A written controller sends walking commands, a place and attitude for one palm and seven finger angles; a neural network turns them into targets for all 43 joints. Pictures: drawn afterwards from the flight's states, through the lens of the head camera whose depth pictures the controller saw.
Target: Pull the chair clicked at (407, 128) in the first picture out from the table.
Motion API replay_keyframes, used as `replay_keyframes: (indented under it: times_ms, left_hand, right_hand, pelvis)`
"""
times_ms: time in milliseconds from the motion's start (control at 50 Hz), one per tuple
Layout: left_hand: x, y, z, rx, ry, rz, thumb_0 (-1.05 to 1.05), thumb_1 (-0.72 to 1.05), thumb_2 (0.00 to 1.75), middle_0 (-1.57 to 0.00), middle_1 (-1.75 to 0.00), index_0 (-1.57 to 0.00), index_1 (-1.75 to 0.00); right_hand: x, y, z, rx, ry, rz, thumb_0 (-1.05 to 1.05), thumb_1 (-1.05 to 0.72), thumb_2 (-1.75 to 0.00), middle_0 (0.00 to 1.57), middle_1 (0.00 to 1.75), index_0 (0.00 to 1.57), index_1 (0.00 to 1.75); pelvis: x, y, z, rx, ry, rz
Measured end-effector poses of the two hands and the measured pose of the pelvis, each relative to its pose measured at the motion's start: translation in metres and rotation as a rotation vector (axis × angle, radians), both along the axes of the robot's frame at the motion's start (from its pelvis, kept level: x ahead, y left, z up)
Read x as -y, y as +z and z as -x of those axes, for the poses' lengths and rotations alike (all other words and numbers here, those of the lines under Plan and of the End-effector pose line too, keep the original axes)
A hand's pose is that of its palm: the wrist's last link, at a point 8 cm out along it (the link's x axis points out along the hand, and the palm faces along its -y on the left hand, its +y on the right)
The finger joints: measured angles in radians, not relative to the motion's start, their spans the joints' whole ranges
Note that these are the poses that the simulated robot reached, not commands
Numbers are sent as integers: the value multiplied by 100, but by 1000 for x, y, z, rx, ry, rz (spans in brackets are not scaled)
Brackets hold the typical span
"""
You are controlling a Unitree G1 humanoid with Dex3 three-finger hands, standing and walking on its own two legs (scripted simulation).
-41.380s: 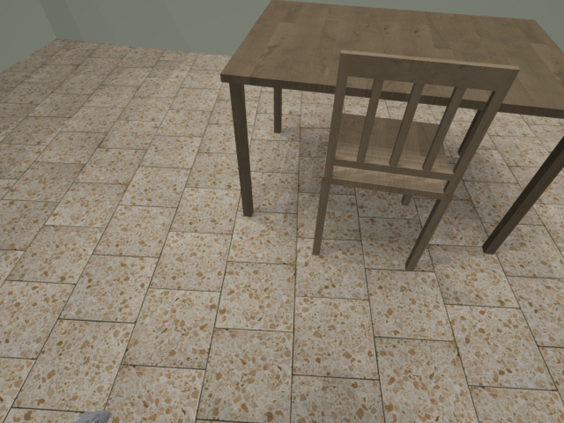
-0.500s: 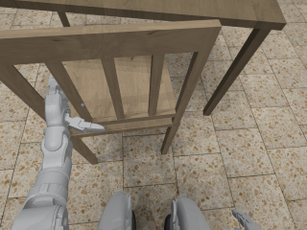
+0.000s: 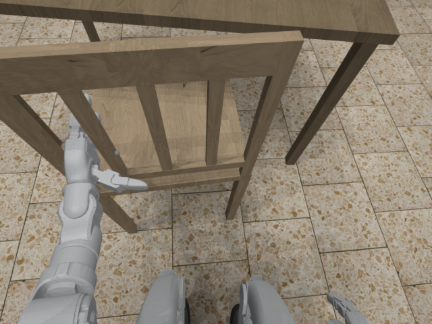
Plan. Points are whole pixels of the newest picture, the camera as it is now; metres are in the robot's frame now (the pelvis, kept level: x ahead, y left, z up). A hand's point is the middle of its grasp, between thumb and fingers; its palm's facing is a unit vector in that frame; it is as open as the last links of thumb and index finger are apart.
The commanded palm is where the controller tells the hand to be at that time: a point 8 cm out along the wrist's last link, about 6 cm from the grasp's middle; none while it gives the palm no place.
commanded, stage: hook a spindle and tug to test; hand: left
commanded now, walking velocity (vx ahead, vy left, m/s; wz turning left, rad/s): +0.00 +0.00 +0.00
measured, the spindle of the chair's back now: (158, 134) +0.45 +0.12 +0.03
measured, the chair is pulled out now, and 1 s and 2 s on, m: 0.17 0.17 0.22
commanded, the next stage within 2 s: step backward, pulling the chair out in 1.38 s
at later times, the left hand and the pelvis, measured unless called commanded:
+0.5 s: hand (116, 150) +0.42 +0.19 +0.02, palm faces +0.15 -0.99 -0.03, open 10.5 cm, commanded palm +0.39 +0.23 +0.02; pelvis +0.00 +0.00 +0.00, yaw +0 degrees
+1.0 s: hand (116, 152) +0.41 +0.19 +0.02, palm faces +0.16 -0.99 -0.01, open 5.2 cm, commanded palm +0.37 +0.23 +0.02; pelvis +0.01 +0.01 +0.00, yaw -1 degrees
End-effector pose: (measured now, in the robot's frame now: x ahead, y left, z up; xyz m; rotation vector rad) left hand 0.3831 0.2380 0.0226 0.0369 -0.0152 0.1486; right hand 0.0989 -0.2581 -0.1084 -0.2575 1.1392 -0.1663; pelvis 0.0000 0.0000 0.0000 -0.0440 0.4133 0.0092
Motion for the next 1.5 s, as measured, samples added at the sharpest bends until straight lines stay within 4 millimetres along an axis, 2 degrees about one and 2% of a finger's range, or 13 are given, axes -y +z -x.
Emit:
replay_keyframes:
  times_ms: [120,300,460,580,740,820,980,1160,1500]
  left_hand:
    - [-1,0,1,2,11,-4,-2,-50,30,-14,-33,-14,-33]
    - [-1,-3,-4,-6,4,-3,-2,-45,32,-29,-77,-28,-77]
    - [-3,-3,-7,-5,4,-2,-1,-16,44,-42,-119,-41,-119]
    - [-3,-2,-6,-11,6,5,-1,15,58,-48,-136,-46,-136]
    - [-5,-3,-8,-1,5,6,0,58,76,-50,-143,-49,-144]
    - [-4,-2,-5,-1,-3,12,1,72,82,-50,-144,-49,-145]
    - [-1,-2,-2,-7,12,25,1,73,81,-48,-145,-45,-145]
    - [4,-1,11,-11,12,22,2,73,78,-48,-145,-45,-145]
    - [11,-1,26,-10,15,16,1,73,78,-49,-145,-45,-145]
  right_hand:
    - [0,0,-4,14,5,-2,1,-90,-90,20,29,20,30]
    - [-1,-3,0,-1,9,1,1,-90,-90,20,29,20,30]
    - [-1,-3,8,-24,-6,3,1,-90,-90,20,29,20,30]
    - [-3,-1,11,-31,-15,-1,1,-90,-90,20,29,20,30]
    - [-5,1,10,-29,-18,5,1,-90,-90,20,29,20,30]
    - [-7,3,7,-22,-19,-1,1,-90,-90,20,29,20,30]
    - [-11,6,-3,1,-16,-12,1,-90,-90,20,29,20,30]
    - [-15,7,-16,15,-4,-28,1,-90,-90,20,29,20,30]
    - [-13,5,-44,69,41,-33,1,-90,-90,20,29,20,30]
  pelvis:
    - [1,-1,1,3,-1,-2]
    - [1,-2,2,-3,5,1]
    - [-1,-3,2,-7,2,4]
    - [-3,0,0,-5,-2,4]
    - [-5,0,-1,-6,-3,8]
    - [-7,1,-3,-4,-5,8]
    - [-9,3,-6,-3,-10,6]
    - [-10,6,-11,0,-10,3]
    - [-2,4,-12,8,2,-3]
